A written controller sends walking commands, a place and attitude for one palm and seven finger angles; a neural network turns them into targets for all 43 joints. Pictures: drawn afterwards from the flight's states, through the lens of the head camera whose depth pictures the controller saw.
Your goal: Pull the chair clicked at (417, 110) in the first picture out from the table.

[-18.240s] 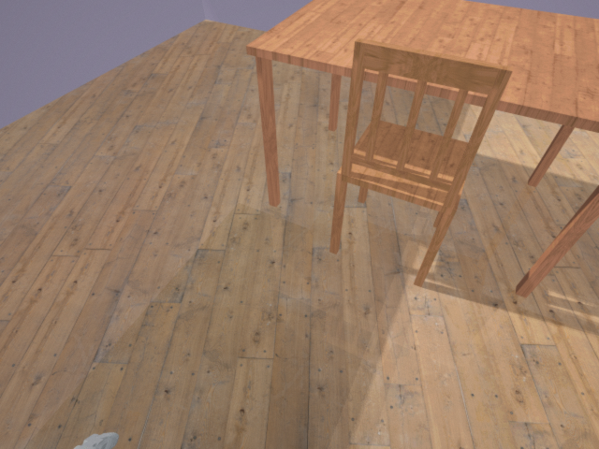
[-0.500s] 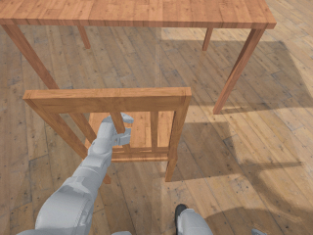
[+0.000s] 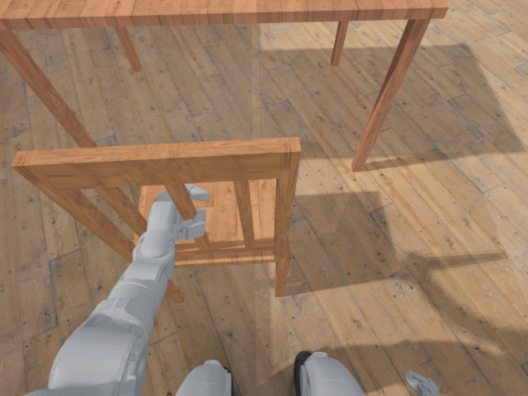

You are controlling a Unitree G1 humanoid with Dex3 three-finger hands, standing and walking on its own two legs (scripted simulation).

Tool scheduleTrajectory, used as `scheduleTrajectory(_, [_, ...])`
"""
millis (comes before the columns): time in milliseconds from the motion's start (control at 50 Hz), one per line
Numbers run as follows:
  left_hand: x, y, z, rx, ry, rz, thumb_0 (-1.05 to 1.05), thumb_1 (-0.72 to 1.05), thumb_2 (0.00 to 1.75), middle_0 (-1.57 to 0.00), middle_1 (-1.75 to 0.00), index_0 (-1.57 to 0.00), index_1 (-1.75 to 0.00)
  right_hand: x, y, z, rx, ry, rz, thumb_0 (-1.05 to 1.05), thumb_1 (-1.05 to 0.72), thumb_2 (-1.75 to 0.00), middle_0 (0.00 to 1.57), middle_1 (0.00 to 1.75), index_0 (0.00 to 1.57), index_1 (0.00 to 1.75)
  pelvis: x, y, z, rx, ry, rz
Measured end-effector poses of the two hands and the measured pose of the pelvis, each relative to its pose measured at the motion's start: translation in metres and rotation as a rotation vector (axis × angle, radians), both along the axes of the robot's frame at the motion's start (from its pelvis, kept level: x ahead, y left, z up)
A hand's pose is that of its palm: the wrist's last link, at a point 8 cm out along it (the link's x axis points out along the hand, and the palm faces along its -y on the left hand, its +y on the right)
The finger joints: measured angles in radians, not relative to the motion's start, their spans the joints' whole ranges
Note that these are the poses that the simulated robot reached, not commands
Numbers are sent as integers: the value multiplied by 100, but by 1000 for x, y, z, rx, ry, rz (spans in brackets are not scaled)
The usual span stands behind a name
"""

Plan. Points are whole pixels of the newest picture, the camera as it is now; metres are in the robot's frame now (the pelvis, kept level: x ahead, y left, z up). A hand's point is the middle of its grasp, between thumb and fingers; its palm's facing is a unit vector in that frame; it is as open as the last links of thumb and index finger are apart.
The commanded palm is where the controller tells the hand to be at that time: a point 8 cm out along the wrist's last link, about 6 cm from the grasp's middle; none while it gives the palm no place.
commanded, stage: step backward, pulling the chair out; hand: left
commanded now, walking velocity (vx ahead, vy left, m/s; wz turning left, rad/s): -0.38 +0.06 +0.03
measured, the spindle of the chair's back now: (191, 219) +0.40 +0.14 -0.09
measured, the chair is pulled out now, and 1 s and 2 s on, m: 0.41 0.64 0.68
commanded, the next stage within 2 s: stop walking, hand still on the chair in 0.64 s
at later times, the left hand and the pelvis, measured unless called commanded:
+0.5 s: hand (195, 271) +0.30 +0.12 -0.05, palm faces +0.02 -0.98 -0.20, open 5.5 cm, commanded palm +0.30 +0.17 -0.05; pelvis -0.09 -0.02 +0.01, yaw -1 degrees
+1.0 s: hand (183, 371) +0.15 +0.12 -0.05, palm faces +0.01 -0.98 -0.18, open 5.5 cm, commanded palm +0.14 +0.17 -0.03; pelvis -0.17 +0.00 +0.01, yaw -1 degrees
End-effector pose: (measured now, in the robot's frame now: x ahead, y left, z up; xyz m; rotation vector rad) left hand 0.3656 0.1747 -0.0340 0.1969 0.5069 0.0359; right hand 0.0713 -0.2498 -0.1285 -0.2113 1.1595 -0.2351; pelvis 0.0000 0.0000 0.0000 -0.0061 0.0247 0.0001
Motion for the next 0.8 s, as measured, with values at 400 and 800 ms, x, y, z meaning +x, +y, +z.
scheduleTrajectory(400, [-71,2,2,-7,22,15,8,66,80,-29,-122,-50,-145,-69,-3,7,12,21,29,1,-91,-90,20,30,20,30,-63,-5,7,-14,10,-13])
scheduleTrajectory(800, [-164,-3,4,-34,49,-4,7,68,77,-24,-123,-50,-144,-152,-13,18,-62,-28,-1,1,-91,-90,20,30,20,30,-150,7,4,14,-7,-5])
